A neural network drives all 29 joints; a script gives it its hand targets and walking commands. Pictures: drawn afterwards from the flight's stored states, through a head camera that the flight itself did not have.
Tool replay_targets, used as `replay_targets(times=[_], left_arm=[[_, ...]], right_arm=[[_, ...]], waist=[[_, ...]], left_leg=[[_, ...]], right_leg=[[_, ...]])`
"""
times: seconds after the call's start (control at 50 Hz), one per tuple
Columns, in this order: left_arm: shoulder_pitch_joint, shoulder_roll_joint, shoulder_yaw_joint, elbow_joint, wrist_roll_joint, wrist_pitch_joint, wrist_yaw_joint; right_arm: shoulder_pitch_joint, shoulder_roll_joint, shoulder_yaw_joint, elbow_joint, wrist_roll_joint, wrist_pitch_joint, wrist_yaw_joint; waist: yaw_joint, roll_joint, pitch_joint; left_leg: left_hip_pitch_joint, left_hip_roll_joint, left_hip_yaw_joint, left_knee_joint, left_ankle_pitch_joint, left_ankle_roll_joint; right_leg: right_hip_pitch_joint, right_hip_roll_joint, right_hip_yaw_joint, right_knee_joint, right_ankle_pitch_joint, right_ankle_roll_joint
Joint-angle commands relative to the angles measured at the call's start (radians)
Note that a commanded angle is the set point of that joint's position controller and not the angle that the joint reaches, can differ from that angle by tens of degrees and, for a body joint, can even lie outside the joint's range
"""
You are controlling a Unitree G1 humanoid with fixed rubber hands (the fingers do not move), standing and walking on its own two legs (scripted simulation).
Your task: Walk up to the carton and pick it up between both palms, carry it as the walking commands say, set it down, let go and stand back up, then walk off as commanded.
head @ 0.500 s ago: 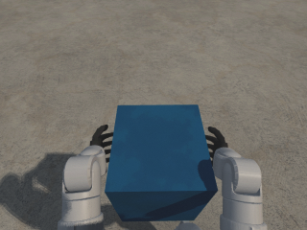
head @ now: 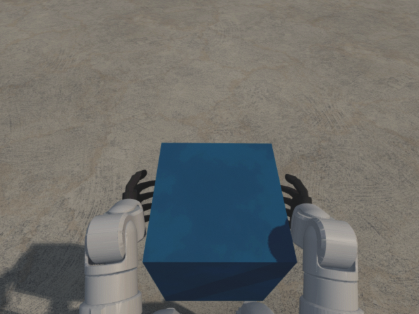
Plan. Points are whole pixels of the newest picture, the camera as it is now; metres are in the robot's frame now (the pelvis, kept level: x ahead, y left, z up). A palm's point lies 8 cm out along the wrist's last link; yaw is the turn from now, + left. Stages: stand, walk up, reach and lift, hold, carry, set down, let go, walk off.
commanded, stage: carry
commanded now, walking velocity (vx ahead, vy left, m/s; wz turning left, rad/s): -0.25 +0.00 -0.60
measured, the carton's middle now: (215, 226) +0.29 +0.00 +0.01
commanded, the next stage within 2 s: none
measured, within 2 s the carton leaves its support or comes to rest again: neither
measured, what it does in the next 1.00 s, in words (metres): walks backwards, turning right: left foot, then right foot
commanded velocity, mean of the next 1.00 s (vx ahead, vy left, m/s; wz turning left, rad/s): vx -0.20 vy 0.00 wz -0.48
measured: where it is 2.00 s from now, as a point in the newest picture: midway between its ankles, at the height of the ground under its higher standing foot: outside the picture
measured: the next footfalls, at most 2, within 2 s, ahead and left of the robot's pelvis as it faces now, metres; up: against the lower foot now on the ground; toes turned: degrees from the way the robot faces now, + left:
left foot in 0.04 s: +0.05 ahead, +0.11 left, +0.00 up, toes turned +4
right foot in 0.36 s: -0.06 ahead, -0.17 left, +0.00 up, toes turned -14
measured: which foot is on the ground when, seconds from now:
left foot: up 0.00-0.02, down 0.04-0.38, up 0.40-0.56, down 0.58-0.90, up 0.92-1.00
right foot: down 0.00-0.06, up 0.08-0.34, down 0.36-0.60, up 0.62-0.86, down 0.88-1.00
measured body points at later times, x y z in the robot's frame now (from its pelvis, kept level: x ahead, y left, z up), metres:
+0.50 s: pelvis -0.15 +0.01 +0.01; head -0.10 -0.02 +0.45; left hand +0.19 +0.05 +0.06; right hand +0.09 -0.23 +0.05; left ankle -0.05 +0.11 -0.67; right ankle -0.10 -0.16 -0.70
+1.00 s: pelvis -0.29 +0.05 +0.01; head -0.27 +0.01 +0.45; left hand +0.04 +0.00 +0.07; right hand -0.14 -0.24 +0.05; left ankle -0.15 +0.13 -0.66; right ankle -0.30 -0.11 -0.70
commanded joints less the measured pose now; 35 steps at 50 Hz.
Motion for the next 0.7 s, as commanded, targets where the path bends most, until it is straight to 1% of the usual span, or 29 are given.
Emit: replay_targets(times=[0.0, 0.02, 0.04, 0.06, 0.08, 0.1, 0.12, 0.18, 0.2, 0.22, 0.26, 0.28, 0.3, 0.32, 0.34, 0.36, 0.38, 0.4, 0.44, 0.46, 0.5, 0.52, 0.54, 0.56, 0.58, 0.6, 0.62, 0.66, 0.68], left_arm=[[-0.708, -0.886, -0.750, -0.224, -0.464, -0.008, -0.269], [-0.723, -0.890, -0.748, -0.223, -0.466, -0.002, -0.270], [-0.733, -0.885, -0.748, -0.218, -0.470, 0.006, -0.274], [-0.770, -0.875, -0.772, -0.245, -0.479, 0.007, -0.280], [-0.719, -0.901, -0.771, -0.182, -0.464, 0.017, -0.288], [-0.747, -0.896, -0.785, -0.185, -0.474, 0.011, -0.288], [-0.791, -0.914, -0.793, -0.203, -0.491, 0.006, -0.286], [-0.711, -0.902, -0.782, -0.160, -0.487, 0.016, -0.285], [-0.746, -0.912, -0.793, -0.186, -0.501, 0.010, -0.282], [-0.768, -0.914, -0.806, -0.211, -0.506, 0.016, -0.281], [-0.650, -0.891, -0.767, -0.142, -0.471, 0.032, -0.281], [-0.606, -0.885, -0.756, -0.123, -0.468, 0.031, -0.289], [-0.627, -0.875, -0.763, -0.160, -0.478, 0.018, -0.294], [-0.580, -0.891, -0.746, -0.122, -0.464, 0.016, -0.300], [-0.593, -0.891, -0.740, -0.140, -0.470, 0.002, -0.304], [-0.640, -0.892, -0.746, -0.191, -0.475, -0.015, -0.302], [-0.621, -0.925, -0.751, -0.213, -0.463, -0.039, -0.303], [-0.602, -0.941, -0.760, -0.217, -0.445, -0.041, -0.298], [-0.743, -0.933, -0.785, -0.360, -0.468, -0.064, -0.283], [-0.815, -0.950, -0.803, -0.388, -0.493, -0.058, -0.275], [-0.726, -0.926, -0.774, -0.338, -0.469, -0.035, -0.265], [-0.673, -0.899, -0.756, -0.317, -0.454, -0.028, -0.257], [-0.649, -0.890, -0.753, -0.293, -0.445, -0.021, -0.253], [-0.669, -0.890, -0.772, -0.309, -0.462, -0.018, -0.257], [-0.639, -0.888, -0.767, -0.260, -0.459, -0.006, -0.257], [-0.669, -0.884, -0.779, -0.290, -0.460, -0.002, -0.258], [-0.659, -0.882, -0.791, -0.255, -0.455, 0.008, -0.274], [-0.639, -0.904, -0.796, -0.217, -0.459, 0.007, -0.273], [-0.642, -0.899, -0.796, -0.211, -0.459, 0.007, -0.280]], right_arm=[[-0.744, 0.948, 0.725, -0.212, 0.449, -0.027, 0.260], [-0.757, 0.961, 0.729, -0.223, 0.440, -0.027, 0.260], [-0.735, 0.933, 0.713, -0.207, 0.418, -0.028, 0.262], [-0.724, 0.930, 0.712, -0.212, 0.420, -0.032, 0.270], [-0.589, 0.937, 0.666, -0.116, 0.375, -0.024, 0.277], [-0.650, 0.925, 0.670, -0.148, 0.381, -0.025, 0.273], [-0.652, 0.948, 0.663, -0.134, 0.378, -0.024, 0.274], [-0.581, 0.911, 0.647, -0.087, 0.357, -0.021, 0.274], [-0.644, 0.898, 0.657, -0.142, 0.367, -0.028, 0.274], [-0.608, 0.893, 0.636, -0.114, 0.348, -0.024, 0.271], [-0.506, 0.904, 0.628, -0.044, 0.326, -0.014, 0.260], [-0.469, 0.904, 0.639, -0.036, 0.315, -0.021, 0.254], [-0.482, 0.905, 0.659, -0.062, 0.325, -0.028, 0.251], [-0.475, 0.902, 0.669, -0.071, 0.323, -0.032, 0.246], [-0.529, 0.905, 0.696, -0.146, 0.333, -0.044, 0.242], [-0.579, 0.933, 0.720, -0.192, 0.353, -0.056, 0.245], [-0.722, 0.967, 0.779, -0.295, 0.405, -0.075, 0.252], [-0.698, 0.987, 0.787, -0.291, 0.419, -0.068, 0.265], [-0.781, 1.018, 0.815, -0.348, 0.478, -0.081, 0.268], [-0.794, 1.028, 0.797, -0.345, 0.484, -0.071, 0.266], [-0.777, 0.974, 0.773, -0.353, 0.482, -0.052, 0.256], [-0.711, 0.952, 0.748, -0.300, 0.461, -0.039, 0.256], [-0.716, 0.933, 0.743, -0.295, 0.456, -0.036, 0.256], [-0.716, 0.918, 0.747, -0.319, 0.444, -0.036, 0.256], [-0.683, 0.903, 0.720, -0.283, 0.420, -0.031, 0.257], [-0.689, 0.887, 0.721, -0.308, 0.420, -0.041, 0.265], [-0.563, 0.903, 0.698, -0.222, 0.384, -0.031, 0.273], [-0.563, 0.921, 0.692, -0.198, 0.376, -0.026, 0.270], [-0.554, 0.917, 0.689, -0.176, 0.374, -0.026, 0.276]], waist=[[0.004, -0.275, -0.598], [-0.005, -0.157, -0.604], [-0.006, 0.228, -0.603], [-0.008, 0.371, -0.531], [-0.009, 0.329, -0.469], [0.004, 0.211, -0.425], [0.005, 0.123, -0.444], [0.022, 0.196, -0.443], [0.019, 0.190, -0.461], [0.015, 0.240, -0.500], [0.000, 0.283, -0.587], [0.005, 0.257, -0.620], [0.016, 0.176, -0.645], [0.024, 0.082, -0.669], [0.012, -0.213, -0.699], [-0.001, -0.415, -0.678], [0.022, -0.443, -0.650], [0.024, -0.385, -0.565], [0.010, -0.288, -0.544], [0.002, -0.293, -0.581], [0.005, -0.303, -0.617], [0.015, -0.311, -0.638], [0.009, -0.270, -0.664], [-0.003, -0.207, -0.671], [-0.001, 0.130, -0.681], [-0.003, 0.378, -0.633], [-0.013, 0.304, -0.586], [0.004, 0.147, -0.487], [0.008, 0.185, -0.488]], left_leg=[[0.392, -0.066, -0.040, -0.365, 0.022, 0.047], [0.526, 0.024, -0.131, -0.530, -0.004, 0.072], [0.485, 0.340, -0.456, -0.708, -0.134, 0.165], [0.326, 0.581, -0.496, -0.733, -0.037, 0.279], [0.249, 0.510, -0.355, -0.720, 0.055, 0.302], [0.140, 0.432, -0.237, -0.720, 0.064, 0.260], [0.190, 0.377, -0.151, -0.648, 0.184, 0.226], [0.316, 0.282, 0.005, -0.503, 0.486, 0.174], [0.381, 0.276, 0.036, -0.433, 0.707, 0.170], [0.435, 0.284, 0.045, -0.379, 0.861, 0.171], [0.524, 0.325, 0.024, -0.309, 0.993, 0.182], [0.490, 0.321, 0.046, -0.267, 0.962, 0.164], [0.442, 0.306, 0.059, -0.210, 0.867, 0.127], [0.276, 0.253, 0.080, -0.155, 0.593, 0.059], [-0.010, 0.147, 0.104, -0.062, 0.027, 0.000], [-0.229, 0.037, 0.048, 0.067, -0.263, -0.039], [-0.152, -0.009, -0.027, 0.112, -0.206, -0.034], [-0.089, 0.000, -0.057, 0.138, -0.112, -0.021], [0.026, -0.010, -0.041, 0.102, 0.020, -0.012], [0.067, -0.001, -0.061, 0.044, 0.049, 0.008], [0.161, -0.037, -0.055, -0.079, 0.046, 0.015], [0.250, -0.034, -0.053, -0.210, 0.063, 0.022], [0.354, -0.044, -0.041, -0.334, 0.075, 0.033], [0.448, 0.010, -0.101, -0.487, 0.086, 0.052], [0.514, 0.284, -0.370, -0.639, 0.132, 0.121], [0.447, 0.576, -0.512, -0.637, 0.318, 0.254], [0.363, 0.529, -0.372, -0.626, 0.356, 0.318], [0.245, 0.384, -0.142, -0.606, 0.312, 0.247], [0.238, 0.359, -0.083, -0.587, 0.272, 0.216]], right_leg=[[0.020, -0.205, 0.337, -0.444, -0.046, -0.041], [-0.082, -0.133, 0.256, -0.361, -0.207, -0.003], [-0.134, 0.026, 0.075, 0.002, -0.322, 0.032], [-0.205, 0.000, -0.095, 0.279, -0.382, 0.039], [-0.197, -0.071, -0.088, 0.432, -0.312, 0.031], [-0.120, -0.055, -0.089, 0.530, -0.245, 0.028], [-0.097, -0.063, -0.088, 0.572, -0.202, 0.025], [-0.095, -0.080, -0.115, 0.416, -0.209, 0.046], [-0.081, -0.074, -0.146, 0.298, -0.239, 0.048], [-0.059, -0.059, -0.160, 0.218, -0.267, 0.047], [-0.003, -0.056, -0.190, -0.002, -0.257, 0.039], [0.076, -0.054, -0.200, -0.118, -0.154, 0.033], [0.169, -0.068, -0.133, -0.256, -0.038, 0.023], [0.321, -0.147, 0.009, -0.342, 0.167, -0.007], [0.507, -0.345, 0.297, -0.318, 0.607, -0.072], [0.572, -0.447, 0.497, -0.271, 0.888, -0.139], [0.416, -0.389, 0.462, -0.326, 0.631, -0.166], [0.290, -0.333, 0.402, -0.372, 0.387, -0.144], [0.181, -0.262, 0.295, -0.402, 0.186, -0.078], [0.149, -0.253, 0.278, -0.378, 0.138, -0.071], [0.156, -0.233, 0.304, -0.402, 0.071, -0.057], [0.145, -0.239, 0.312, -0.382, 0.140, -0.066], [0.128, -0.213, 0.295, -0.361, 0.148, -0.052], [0.073, -0.169, 0.266, -0.264, 0.097, -0.046], [-0.044, -0.046, 0.144, -0.064, -0.184, 0.003], [-0.192, 0.016, -0.063, 0.241, -0.423, 0.041], [-0.152, -0.068, -0.074, 0.428, -0.342, 0.034], [-0.079, -0.078, -0.091, 0.526, -0.221, 0.026], [-0.066, -0.079, -0.092, 0.523, -0.226, 0.028]])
